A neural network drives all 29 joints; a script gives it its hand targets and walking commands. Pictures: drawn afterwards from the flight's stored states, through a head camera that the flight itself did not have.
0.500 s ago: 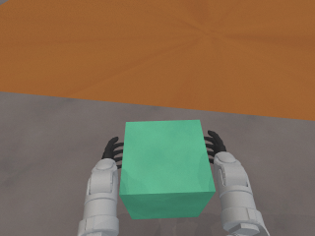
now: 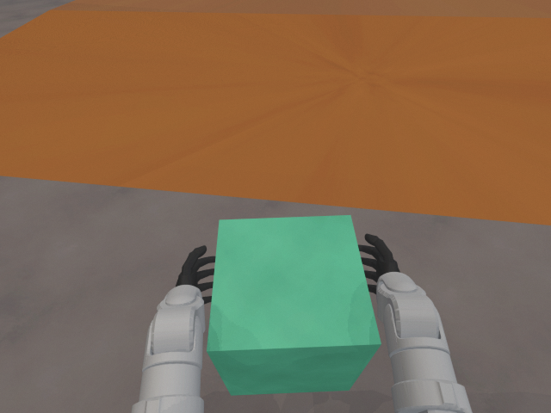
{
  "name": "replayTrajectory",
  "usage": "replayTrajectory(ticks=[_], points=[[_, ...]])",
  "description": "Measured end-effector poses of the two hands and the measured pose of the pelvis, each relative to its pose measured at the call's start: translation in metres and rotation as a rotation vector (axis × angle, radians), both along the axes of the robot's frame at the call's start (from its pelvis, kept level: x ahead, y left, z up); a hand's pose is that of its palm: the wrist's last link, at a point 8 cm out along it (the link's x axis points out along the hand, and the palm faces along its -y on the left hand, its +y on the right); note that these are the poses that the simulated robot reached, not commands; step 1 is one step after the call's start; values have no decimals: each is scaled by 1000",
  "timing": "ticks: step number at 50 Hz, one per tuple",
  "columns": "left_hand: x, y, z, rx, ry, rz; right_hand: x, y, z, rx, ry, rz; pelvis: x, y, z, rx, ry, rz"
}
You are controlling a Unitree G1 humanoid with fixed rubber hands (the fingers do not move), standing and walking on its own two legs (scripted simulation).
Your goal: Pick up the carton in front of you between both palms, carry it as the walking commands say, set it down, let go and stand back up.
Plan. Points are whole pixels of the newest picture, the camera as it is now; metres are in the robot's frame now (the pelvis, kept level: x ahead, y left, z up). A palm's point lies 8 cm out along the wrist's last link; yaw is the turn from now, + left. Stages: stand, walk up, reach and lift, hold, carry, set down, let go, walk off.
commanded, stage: hold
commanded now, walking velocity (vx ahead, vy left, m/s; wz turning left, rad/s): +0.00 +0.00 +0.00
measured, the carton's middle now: (287, 309) +0.29 +0.00 -0.03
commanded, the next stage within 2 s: carry in 0.40 s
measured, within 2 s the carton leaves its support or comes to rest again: neither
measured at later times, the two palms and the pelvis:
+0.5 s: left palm (189, 288) +0.28 +0.15 +0.05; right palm (388, 278) +0.29 -0.15 +0.06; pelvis -0.01 +0.00 -0.01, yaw -2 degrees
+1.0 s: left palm (199, 213) +0.42 +0.15 +0.07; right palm (370, 211) +0.41 -0.15 +0.07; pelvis +0.19 +0.01 -0.01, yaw -3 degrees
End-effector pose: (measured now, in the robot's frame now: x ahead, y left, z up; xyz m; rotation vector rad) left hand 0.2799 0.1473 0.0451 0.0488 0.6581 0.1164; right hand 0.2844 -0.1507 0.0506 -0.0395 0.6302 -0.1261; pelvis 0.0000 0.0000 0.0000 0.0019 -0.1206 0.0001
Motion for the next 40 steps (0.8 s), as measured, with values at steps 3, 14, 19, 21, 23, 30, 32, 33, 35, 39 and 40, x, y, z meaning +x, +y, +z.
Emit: replayTrajectory(ticks=[3,14,19,21,23,30,32,33,35,39,40], points=[[-3,0,2,-1,7,-1,-3,0,2,0,7,-1,-2,0,0,0,-11,0],[-7,1,0,-13,20,8,-8,1,-1,12,20,-12,-15,0,-2,-1,-21,0],[-6,1,1,-19,14,12,-7,1,1,17,14,-16,-16,1,-3,-1,-21,0],[-4,2,2,-18,11,11,-5,1,1,19,11,-19,-15,2,-4,0,9,-6],[-1,1,4,-18,6,10,-2,1,3,22,6,-20,-12,2,-5,2,45,-13],[26,-20,25,-27,-73,10,17,-20,18,48,-73,-47,11,-13,-11,-3,125,-27],[35,-25,32,-30,-81,6,25,-25,26,61,-81,-58,22,-17,-8,6,146,-10],[39,-26,36,-33,-81,6,30,-27,30,67,-82,-61,28,-17,-5,12,157,-7],[49,-26,44,-42,-84,12,40,-26,39,77,-86,-63,41,-17,0,22,178,-5],[71,-17,56,-53,-99,38,67,-17,52,78,-99,-57,73,-13,3,33,206,-4],[77,-13,57,-59,-99,46,74,-14,53,78,-99,-55,83,-11,1,33,210,-4]])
